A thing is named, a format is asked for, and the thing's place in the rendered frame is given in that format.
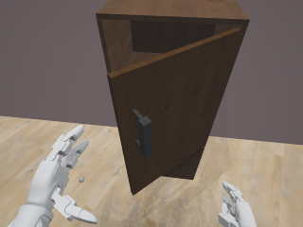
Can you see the right robot hand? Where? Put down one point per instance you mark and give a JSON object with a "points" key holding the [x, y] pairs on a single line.
{"points": [[241, 214]]}

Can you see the robot left forearm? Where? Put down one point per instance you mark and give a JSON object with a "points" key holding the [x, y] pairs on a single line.
{"points": [[32, 215]]}

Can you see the handle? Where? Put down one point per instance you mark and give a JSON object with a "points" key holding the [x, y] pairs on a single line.
{"points": [[145, 134]]}

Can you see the cupboard door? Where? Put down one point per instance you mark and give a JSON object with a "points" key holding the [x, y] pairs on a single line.
{"points": [[178, 91]]}

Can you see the left robot hand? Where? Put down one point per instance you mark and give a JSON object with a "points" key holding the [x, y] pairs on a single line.
{"points": [[54, 170]]}

